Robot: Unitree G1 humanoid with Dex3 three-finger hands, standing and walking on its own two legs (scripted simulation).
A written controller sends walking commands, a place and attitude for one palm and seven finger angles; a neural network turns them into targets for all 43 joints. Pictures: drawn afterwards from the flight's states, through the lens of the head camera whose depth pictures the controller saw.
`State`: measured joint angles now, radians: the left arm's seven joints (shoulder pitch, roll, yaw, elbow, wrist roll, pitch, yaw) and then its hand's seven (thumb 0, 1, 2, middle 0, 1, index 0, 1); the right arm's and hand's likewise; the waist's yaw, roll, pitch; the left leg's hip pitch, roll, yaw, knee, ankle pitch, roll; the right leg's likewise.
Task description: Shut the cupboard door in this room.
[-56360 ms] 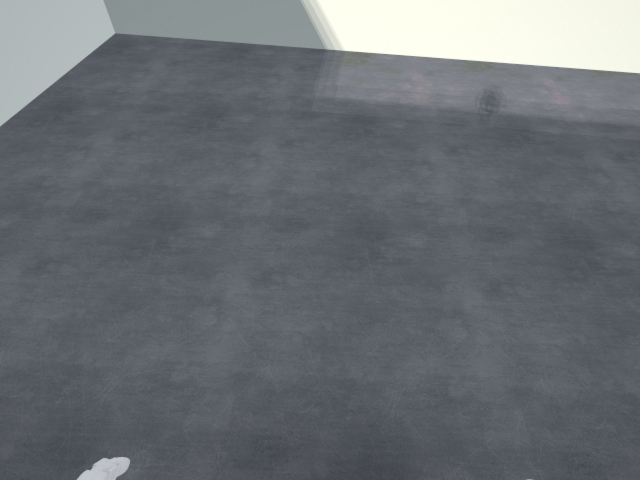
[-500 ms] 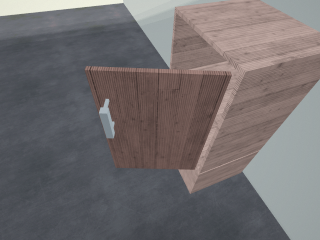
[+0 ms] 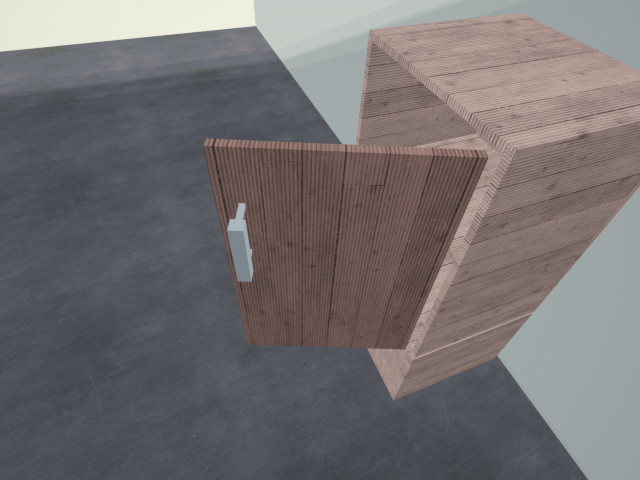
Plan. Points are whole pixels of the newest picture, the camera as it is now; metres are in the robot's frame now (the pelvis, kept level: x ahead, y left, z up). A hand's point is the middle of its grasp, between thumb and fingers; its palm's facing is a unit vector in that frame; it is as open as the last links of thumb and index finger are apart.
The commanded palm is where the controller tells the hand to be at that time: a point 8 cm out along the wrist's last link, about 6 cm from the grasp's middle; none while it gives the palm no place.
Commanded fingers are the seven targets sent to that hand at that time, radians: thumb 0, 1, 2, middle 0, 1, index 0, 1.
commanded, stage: raise the hand and make a fist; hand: left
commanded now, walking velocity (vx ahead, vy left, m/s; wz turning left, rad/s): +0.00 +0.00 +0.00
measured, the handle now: (243, 242) +0.47 +0.16 -0.01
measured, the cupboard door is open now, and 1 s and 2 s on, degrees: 67 67 67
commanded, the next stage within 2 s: bring the fist close to the handle in 2.00 s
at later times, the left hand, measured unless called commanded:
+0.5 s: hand out of the picture +0.12 +0.18 -0.08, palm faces +0.07 -1.00 +0.02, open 6.2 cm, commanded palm +0.11 +0.24 -0.05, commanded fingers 0.00 0.90 0.90 -0.58 -0.72 -0.58 -0.72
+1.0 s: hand (176, 441) +0.17 +0.19 -0.03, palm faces +0.05 -1.00 -0.03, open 3.8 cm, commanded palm +0.14 +0.24 -0.03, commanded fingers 0.00 0.90 0.90 -1.04 -1.22 -1.04 -1.22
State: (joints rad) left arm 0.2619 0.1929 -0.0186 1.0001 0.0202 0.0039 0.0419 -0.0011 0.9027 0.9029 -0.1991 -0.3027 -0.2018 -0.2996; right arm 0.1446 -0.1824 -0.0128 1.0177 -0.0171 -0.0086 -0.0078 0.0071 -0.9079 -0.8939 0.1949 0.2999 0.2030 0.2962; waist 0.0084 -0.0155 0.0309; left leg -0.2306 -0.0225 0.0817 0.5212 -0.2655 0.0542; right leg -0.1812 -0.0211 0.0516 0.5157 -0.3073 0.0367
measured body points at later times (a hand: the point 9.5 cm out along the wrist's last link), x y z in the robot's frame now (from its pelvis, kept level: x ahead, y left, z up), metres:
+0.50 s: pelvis -0.05 -0.01 -0.11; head -0.02 +0.00 +0.34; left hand +0.11 +0.24 -0.08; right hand +0.18 -0.25 -0.14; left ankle +0.01 +0.08 -0.73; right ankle +0.02 -0.10 -0.73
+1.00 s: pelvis -0.01 -0.01 -0.09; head +0.05 +0.00 +0.35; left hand +0.16 +0.24 -0.03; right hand +0.19 -0.22 -0.17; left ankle +0.01 +0.08 -0.73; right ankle +0.02 -0.10 -0.73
